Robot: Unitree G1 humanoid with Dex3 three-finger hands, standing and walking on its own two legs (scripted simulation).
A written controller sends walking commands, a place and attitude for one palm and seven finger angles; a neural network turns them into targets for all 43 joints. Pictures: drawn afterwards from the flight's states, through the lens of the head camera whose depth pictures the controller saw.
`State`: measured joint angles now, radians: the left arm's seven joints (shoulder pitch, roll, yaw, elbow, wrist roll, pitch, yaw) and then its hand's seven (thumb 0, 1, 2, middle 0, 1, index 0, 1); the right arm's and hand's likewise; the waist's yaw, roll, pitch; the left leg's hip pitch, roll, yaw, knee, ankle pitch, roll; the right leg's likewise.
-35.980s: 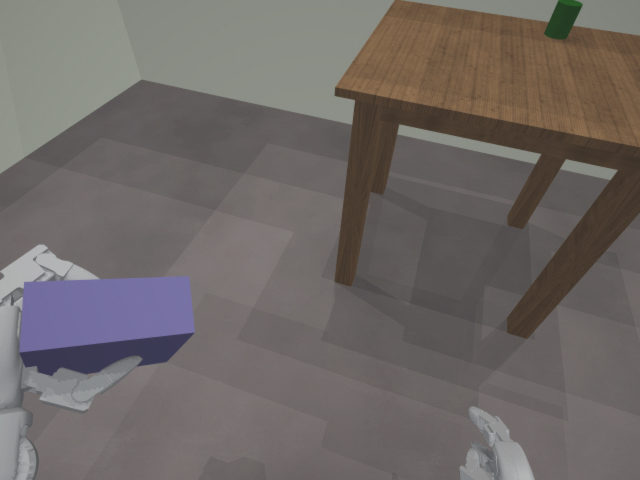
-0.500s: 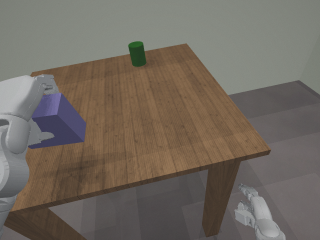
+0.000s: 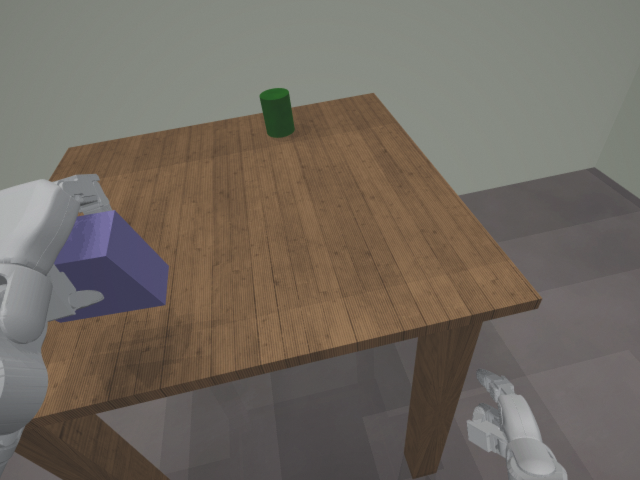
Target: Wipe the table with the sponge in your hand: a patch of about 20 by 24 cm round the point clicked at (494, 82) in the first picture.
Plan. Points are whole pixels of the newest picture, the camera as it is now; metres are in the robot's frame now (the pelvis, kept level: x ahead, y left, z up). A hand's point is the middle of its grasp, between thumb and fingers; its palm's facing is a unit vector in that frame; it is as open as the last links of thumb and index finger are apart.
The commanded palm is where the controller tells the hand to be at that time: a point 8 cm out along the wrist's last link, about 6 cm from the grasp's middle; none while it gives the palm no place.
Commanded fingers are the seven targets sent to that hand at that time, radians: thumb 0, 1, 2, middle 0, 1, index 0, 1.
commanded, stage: bring the sponge back beside the body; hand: left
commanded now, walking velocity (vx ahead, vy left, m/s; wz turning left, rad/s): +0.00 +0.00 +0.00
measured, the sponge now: (96, 279) +0.24 +0.31 +0.18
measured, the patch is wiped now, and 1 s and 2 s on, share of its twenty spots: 1.00 1.00 1.00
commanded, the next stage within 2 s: step back with the hand held close in 0.76 s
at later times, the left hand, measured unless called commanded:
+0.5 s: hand (66, 290) +0.20 +0.29 +0.21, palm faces +0.27 -0.11 -0.96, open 9.6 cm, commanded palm +0.14 +0.29 +0.28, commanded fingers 0.00 0.10 1.30 -1.20 -1.60 -1.20 -1.60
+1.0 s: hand (125, 285) +0.21 +0.24 +0.21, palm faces +0.33 -0.71 -0.62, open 9.6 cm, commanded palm +0.15 +0.28 +0.27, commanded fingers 0.00 0.10 1.30 -1.20 -1.60 -1.20 -1.60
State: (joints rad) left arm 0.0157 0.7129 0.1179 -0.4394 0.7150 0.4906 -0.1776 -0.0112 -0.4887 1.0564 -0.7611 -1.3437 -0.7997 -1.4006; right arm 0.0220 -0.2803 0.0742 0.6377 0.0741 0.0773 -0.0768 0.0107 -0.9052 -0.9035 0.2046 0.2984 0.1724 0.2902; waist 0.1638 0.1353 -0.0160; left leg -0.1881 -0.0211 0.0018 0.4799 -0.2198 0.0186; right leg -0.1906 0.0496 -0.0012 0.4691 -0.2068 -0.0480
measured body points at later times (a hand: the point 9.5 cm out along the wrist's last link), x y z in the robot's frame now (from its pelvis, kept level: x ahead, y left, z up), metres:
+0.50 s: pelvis -0.01 +0.00 +0.00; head -0.04 -0.05 +0.45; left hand +0.18 +0.30 +0.26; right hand +0.26 -0.18 -0.07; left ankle +0.03 +0.11 -0.74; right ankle +0.03 -0.09 -0.74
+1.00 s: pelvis -0.01 +0.00 +0.00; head -0.03 -0.03 +0.45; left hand +0.19 +0.27 +0.24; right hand +0.23 -0.18 -0.06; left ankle +0.02 +0.11 -0.73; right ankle +0.03 -0.09 -0.74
